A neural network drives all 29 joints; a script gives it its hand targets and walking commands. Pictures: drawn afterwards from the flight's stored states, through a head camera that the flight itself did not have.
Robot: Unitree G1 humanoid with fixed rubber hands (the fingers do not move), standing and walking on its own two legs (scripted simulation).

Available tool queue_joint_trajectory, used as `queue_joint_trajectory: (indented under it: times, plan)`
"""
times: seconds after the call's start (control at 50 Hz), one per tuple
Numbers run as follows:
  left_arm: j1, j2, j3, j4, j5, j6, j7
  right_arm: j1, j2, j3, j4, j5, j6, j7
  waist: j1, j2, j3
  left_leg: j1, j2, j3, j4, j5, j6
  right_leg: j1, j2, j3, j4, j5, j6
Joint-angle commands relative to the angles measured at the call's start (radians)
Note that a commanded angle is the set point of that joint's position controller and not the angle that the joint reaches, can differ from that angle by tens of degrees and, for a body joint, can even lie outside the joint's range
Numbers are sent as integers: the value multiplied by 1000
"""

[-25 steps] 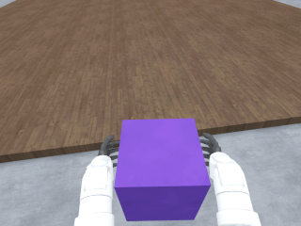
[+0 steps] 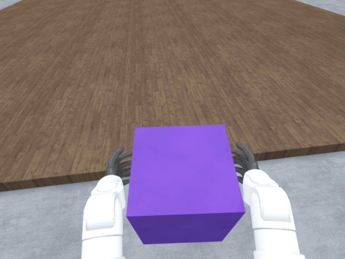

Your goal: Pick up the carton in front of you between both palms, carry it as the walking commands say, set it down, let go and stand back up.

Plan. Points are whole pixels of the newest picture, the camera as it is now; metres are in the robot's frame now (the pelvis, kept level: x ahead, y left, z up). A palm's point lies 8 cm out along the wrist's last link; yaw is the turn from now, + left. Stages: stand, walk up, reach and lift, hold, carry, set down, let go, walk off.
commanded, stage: carry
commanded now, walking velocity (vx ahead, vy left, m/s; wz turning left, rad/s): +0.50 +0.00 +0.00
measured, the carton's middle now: (181, 188) +0.31 +0.00 +0.02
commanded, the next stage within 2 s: none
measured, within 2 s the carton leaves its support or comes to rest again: neither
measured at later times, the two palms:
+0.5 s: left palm (121, 120) +0.49 +0.17 +0.10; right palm (226, 123) +0.47 -0.13 +0.10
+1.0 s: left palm (140, 56) +0.86 +0.15 +0.14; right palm (212, 53) +0.89 -0.16 +0.13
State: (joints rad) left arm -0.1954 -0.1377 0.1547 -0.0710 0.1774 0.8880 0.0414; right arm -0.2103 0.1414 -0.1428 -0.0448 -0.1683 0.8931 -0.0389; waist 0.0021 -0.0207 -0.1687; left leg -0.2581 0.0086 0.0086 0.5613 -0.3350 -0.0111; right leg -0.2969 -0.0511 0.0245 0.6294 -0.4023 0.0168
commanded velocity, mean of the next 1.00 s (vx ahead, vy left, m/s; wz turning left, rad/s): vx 0.50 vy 0.00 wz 0.00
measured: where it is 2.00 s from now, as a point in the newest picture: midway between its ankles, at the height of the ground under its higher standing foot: (176, 133)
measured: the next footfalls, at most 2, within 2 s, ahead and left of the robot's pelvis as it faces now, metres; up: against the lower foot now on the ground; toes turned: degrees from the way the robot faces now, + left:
left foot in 0.32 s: +0.23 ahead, +0.10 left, +0.00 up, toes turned +10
right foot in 0.74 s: +0.60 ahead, -0.08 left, +0.00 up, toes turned -10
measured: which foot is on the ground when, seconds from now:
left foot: down 0.00-0.14, up 0.16-0.30, down 0.32-0.78, up 0.80-1.00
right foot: down 0.00-0.34, up 0.36-0.72, down 0.74-1.00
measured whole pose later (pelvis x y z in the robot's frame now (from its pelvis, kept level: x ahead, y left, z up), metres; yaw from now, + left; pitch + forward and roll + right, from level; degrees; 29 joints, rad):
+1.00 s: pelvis +0.56 -0.02 +0.01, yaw +2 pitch +4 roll +1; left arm -0.42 -0.12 0.22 -0.26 -0.03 1.12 0.21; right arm -0.43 0.13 -0.25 -0.26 -0.01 1.13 -0.24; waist 0.06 0.01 -0.04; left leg -0.65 0.09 0.04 1.08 -0.24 0.06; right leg -0.29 0.01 -0.22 0.45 -0.24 -0.11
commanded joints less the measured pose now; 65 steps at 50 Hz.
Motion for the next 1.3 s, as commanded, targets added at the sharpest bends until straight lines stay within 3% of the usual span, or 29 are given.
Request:
queue_joint_trajectory:
  times: [0.0, 0.04, 0.08, 0.1, 0.12, 0.14, 0.18, 0.22, 0.26, 0.3, 0.32, 0.34, 0.36, 0.42, 0.46, 0.62, 0.7, 0.72, 0.74, 0.76, 0.78, 0.84, 0.96, 1.14, 1.2, 1.22, 1.24, 1.26, 1.28]
  plan:
    - [-535, -869, -728, -162, -328, 59, -170, -453, 863, 667, -150, 292, 43, 156, -22, 280, -6, 256, 305, -431, -299, -28, 189, -393, 26, -135, 63, -122, -3]
    - [-490, -855, -744, -206, -359, 98, -146, -403, 839, 666, -234, 282, 85, 114, -19, 182, -69, 250, 260, -281, -217, 210, 182, -249, 39, -168, -101, -41, -8]
    - [-381, -849, -743, -258, -373, 139, -111, -319, 826, 678, -310, 297, 130, 76, -7, 104, -179, 56, 160, -59, -63, 197, 96, 155, 37, -181, -237, 142, -14]
    - [-314, -848, -719, -264, -355, 156, -87, -324, 813, 685, -363, 306, 154, 62, 15, -19, -201, -86, 92, 65, 127, 214, 46, 304, -78, 7, -313, 94, -68]
    - [-260, -822, -686, -275, -328, 172, -61, -329, 805, 695, -401, 326, 180, 50, 24, -227, -184, -369, 36, 140, 316, 126, 1, 492, -247, 245, -270, 332, -161]
    - [-212, -811, -658, -301, -307, 189, -36, -320, 793, 707, -430, 345, 199, 38, 28, -272, -138, -563, 11, 125, 363, -184, -2, 584, -325, 352, -286, 577, -235]
    - [-197, -810, -643, -400, -306, 215, 2, -293, 795, 707, -486, 375, 220, 16, 44, -114, -96, -651, 44, 84, 311, -318, 11, 609, -345, 315, -284, 600, -252]
    - [-188, -814, -663, -499, -332, 229, 27, -202, 807, 682, -524, 375, 227, -12, 35, -119, -103, -511, 45, 113, 110, -145, 19, 518, -289, 169, -307, 501, -171]
    - [-177, -787, -681, -562, -355, 235, 44, -140, 783, 646, -552, 350, 226, -46, 12, -136, -128, -195, -13, 186, -60, 45, 22, 320, -215, -15, -276, 424, -104]
    - [-151, -710, -681, -597, -369, 242, 69, -74, 722, 594, -551, 320, 227, -87, -15, -35, -207, 317, -27, 235, -112, 147, 40, -4, -130, -188, -56, 376, -45]
    - [-168, -657, -668, -622, -372, 252, 82, -34, 677, 565, -543, 297, 227, -112, -44, 192, -201, 429, 174, -133, -280, -100, 90, -207, -40, -255, 235, 173, 6]
    - [-190, -615, -668, -641, -391, 261, 92, -37, 642, 538, -537, 274, 227, -135, -37, 349, -163, 492, 399, -548, -349, 50, 223, -433, 47, -194, 427, -95, 18]
    - [-190, -607, -675, -622, -404, 263, 100, -59, 630, 536, -569, 278, 234, -147, -30, 213, -130, 474, 440, -536, -321, 146, 277, -496, -25, -78, 551, -143, -16]
    - [-126, -630, -619, -555, -384, 257, 116, -129, 632, 578, -620, 331, 232, -154, -23, 48, -101, 378, 368, -305, -321, 321, 216, -504, -99, -49, 503, -12, -39]
    - [-82, -627, -582, -532, -348, 244, 136, -140, 617, 599, -638, 360, 228, -151, -22, 71, -85, 336, 309, -167, -357, 357, 166, -441, -67, -98, 363, 82, -27]
    - [-103, -556, -585, -615, -347, 246, 169, -119, 519, 613, -679, 416, 238, -143, -22, 188, 40, 268, 208, 89, -378, 600, 124, -269, 24, -262, -61, 353, -50]
    - [-237, -450, -574, -589, -373, 263, 177, -242, 405, 565, -650, 389, 259, -163, 23, 215, -74, 232, 168, 223, -50, 887, 82, 87, 118, -342, -83, 301, -83]
    - [-271, -421, -557, -573, -373, 268, 180, -287, 377, 552, -635, 383, 262, -170, 62, 160, -129, 134, 132, 229, 150, 768, 63, 257, 105, -315, -98, 222, -86]
    - [-306, -389, -537, -555, -371, 273, 182, -340, 351, 540, -615, 373, 268, -178, 94, 27, -176, -48, 81, 204, 424, 507, 47, 391, -73, -13, -166, -31, -130]
    - [-358, -372, -523, -511, -377, 275, 185, -362, 358, 526, -581, 369, 276, -182, 79, -276, -224, -329, -77, 131, 726, -20, 18, 517, -335, 540, -369, -149, -288]
    - [-400, -398, -536, -502, -390, 279, 181, -409, 372, 506, -554, 367, 273, -188, 67, -198, -199, -410, -30, -13, 877, -113, 52, 480, -347, 545, -402, -60, -303]
    - [-595, -494, -558, -453, -408, 257, 166, -528, 461, 451, -435, 339, 254, -188, 36, 8, -171, -397, 90, -45, 775, 19, 95, 275, -262, 255, -348, 168, -217]
    - [-780, -554, -513, -253, -386, 206, 153, -728, 520, 409, -234, 259, 210, -200, 28, -75, -162, -422, 92, 32, 487, 119, 65, 217, -221, 52, -402, 188, -224]
    - [-896, -570, -407, -87, -323, 186, 183, -923, 578, 378, -104, 300, 193, -198, 70, -117, -143, -460, 16, 155, 166, 218, 90, 446, -153, -80, -211, 664, -216]
    - [-914, -598, -410, -89, -325, 194, 181, -905, 590, 361, -83, 297, 197, -192, -1, -84, -213, -196, -91, 241, -16, 253, 127, 428, -101, -182, 73, 1087, -149]
    - [-944, -608, -418, -102, -329, 196, 178, -913, 598, 358, -78, 291, 197, -191, -65, 3, -296, 123, -46, 194, -90, 411, 151, 262, -73, -201, 303, 1004, -96]
    - [-966, -618, -427, -115, -324, 198, 177, -855, 611, 355, -76, 296, 198, -185, -121, 63, -333, 404, 115, 11, -60, 587, 161, -10, -56, -169, 494, 642, -67]
    - [-907, -654, -428, -92, -334, 205, 172, -874, 593, 357, -68, 284, 195, -189, -83, 375, -429, 753, 356, -396, 5, 1089, 340, -420, 124, -117, 796, -82, -24]
    - [-924, -652, -431, -123, -335, 200, 170, -848, 632, 379, -88, 300, 190, -185, -124, 329, -469, 796, 372, -469, -30, 956, 402, -573, 110, -32, 966, -122, -44]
